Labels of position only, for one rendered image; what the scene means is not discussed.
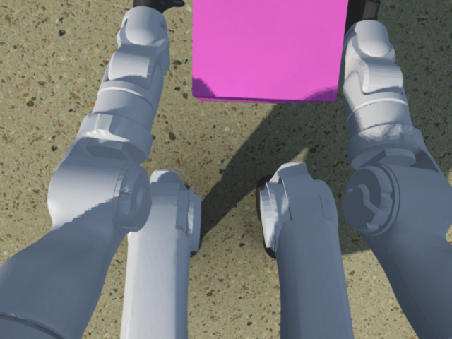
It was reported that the right robot hand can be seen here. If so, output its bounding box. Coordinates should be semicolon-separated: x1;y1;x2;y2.
344;0;381;36

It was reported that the robot right forearm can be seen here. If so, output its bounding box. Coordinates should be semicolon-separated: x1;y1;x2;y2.
339;20;444;176

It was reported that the robot right foot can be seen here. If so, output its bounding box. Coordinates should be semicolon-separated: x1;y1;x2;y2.
256;175;276;259

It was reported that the robot right upper arm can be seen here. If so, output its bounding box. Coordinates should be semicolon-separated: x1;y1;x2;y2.
341;163;452;339

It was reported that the right robot shin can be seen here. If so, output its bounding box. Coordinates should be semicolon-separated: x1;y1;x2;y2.
269;162;338;251

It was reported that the robot left forearm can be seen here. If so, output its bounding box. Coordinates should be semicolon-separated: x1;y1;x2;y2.
47;6;170;215

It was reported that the robot left upper arm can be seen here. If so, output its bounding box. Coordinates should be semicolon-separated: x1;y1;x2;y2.
0;155;152;339

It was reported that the carton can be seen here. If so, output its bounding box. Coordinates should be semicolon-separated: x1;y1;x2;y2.
192;0;348;104

